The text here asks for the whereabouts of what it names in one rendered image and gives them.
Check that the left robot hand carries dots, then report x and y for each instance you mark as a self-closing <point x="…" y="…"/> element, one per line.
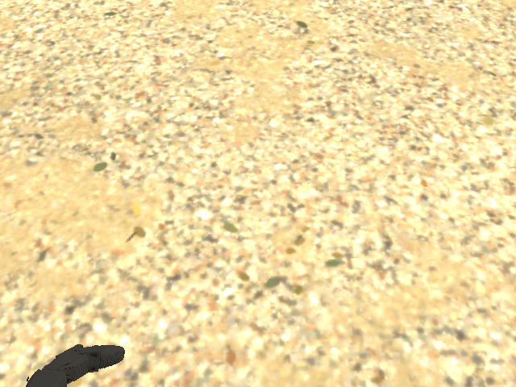
<point x="74" y="363"/>

